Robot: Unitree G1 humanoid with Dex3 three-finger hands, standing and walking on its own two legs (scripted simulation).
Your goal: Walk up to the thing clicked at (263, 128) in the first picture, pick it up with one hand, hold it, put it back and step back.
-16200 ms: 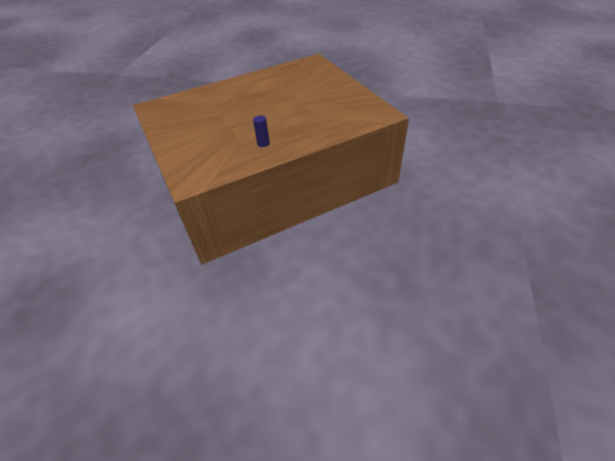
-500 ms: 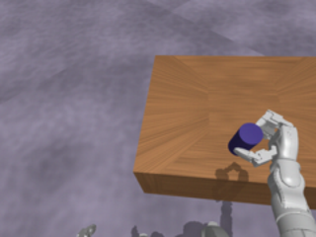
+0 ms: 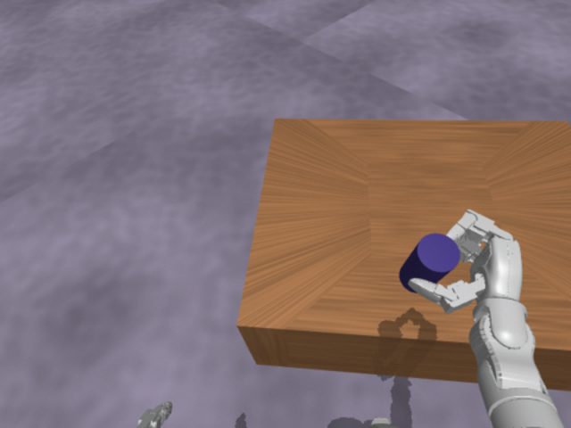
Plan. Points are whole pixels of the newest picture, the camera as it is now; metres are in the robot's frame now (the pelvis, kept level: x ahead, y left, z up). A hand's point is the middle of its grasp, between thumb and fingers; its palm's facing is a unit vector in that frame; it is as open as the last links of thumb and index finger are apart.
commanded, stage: hold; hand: right
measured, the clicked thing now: (426, 265) +0.34 -0.15 +0.03
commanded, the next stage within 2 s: none
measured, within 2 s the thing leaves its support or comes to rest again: neither
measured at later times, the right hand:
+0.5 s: hand (445, 261) +0.33 -0.17 +0.05, palm faces +0.22 +0.97 -0.01, open 8.9 cm
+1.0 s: hand (449, 269) +0.32 -0.17 +0.06, palm faces +0.23 +0.97 -0.01, open 8.9 cm
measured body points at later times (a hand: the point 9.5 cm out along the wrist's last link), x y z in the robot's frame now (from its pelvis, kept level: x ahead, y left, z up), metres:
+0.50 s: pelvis +0.00 +0.00 +0.01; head +0.04 +0.00 +0.46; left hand +0.13 +0.25 -0.10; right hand +0.32 -0.22 +0.05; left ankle -0.03 +0.14 -0.70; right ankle +0.04 -0.13 -0.70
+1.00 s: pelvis -0.01 +0.00 +0.01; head +0.03 +0.00 +0.46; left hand +0.13 +0.25 -0.10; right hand +0.30 -0.22 +0.06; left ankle -0.03 +0.14 -0.70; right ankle +0.04 -0.13 -0.70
